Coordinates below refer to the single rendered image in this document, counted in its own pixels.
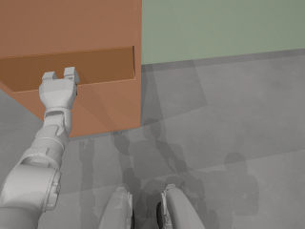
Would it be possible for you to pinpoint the cabinet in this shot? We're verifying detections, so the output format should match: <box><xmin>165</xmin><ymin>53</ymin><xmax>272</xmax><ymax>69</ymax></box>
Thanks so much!
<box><xmin>0</xmin><ymin>0</ymin><xmax>142</xmax><ymax>138</ymax></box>

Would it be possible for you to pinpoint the drawer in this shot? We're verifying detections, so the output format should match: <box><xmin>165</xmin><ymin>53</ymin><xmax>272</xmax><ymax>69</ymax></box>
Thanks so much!
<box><xmin>0</xmin><ymin>46</ymin><xmax>134</xmax><ymax>93</ymax></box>

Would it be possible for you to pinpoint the left robot thigh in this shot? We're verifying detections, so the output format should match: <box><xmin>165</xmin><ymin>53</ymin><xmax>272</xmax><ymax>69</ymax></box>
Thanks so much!
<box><xmin>97</xmin><ymin>191</ymin><xmax>132</xmax><ymax>229</ymax></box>

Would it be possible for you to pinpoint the left robot shin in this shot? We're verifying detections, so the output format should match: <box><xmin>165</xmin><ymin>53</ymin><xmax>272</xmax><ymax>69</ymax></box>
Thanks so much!
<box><xmin>115</xmin><ymin>187</ymin><xmax>132</xmax><ymax>229</ymax></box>

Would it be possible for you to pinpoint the left robot forearm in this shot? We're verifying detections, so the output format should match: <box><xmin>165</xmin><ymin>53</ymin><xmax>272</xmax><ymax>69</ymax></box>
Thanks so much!
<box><xmin>0</xmin><ymin>107</ymin><xmax>72</xmax><ymax>206</ymax></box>

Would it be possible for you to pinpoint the robot left hand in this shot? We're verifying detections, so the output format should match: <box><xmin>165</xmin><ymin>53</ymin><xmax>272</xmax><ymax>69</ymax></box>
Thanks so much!
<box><xmin>39</xmin><ymin>67</ymin><xmax>80</xmax><ymax>110</ymax></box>

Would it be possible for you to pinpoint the left robot upper arm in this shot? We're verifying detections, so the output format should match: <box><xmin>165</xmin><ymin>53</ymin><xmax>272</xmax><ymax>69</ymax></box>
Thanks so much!
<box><xmin>0</xmin><ymin>164</ymin><xmax>62</xmax><ymax>229</ymax></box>

